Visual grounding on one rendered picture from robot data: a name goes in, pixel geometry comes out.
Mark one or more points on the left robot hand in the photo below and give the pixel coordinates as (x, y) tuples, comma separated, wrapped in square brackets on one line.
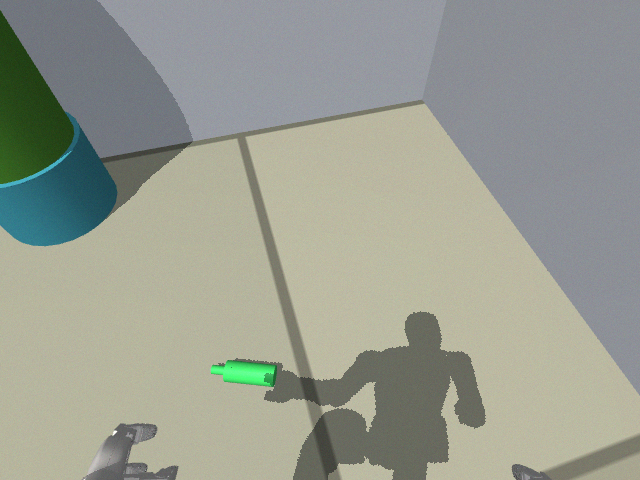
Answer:
[(114, 453)]

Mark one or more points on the potted plant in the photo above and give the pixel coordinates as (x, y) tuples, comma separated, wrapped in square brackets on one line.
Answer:
[(53, 186)]

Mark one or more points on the right robot hand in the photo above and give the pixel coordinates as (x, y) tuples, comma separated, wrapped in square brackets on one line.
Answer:
[(521, 472)]

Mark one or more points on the bottle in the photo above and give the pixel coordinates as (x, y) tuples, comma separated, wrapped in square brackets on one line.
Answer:
[(247, 373)]

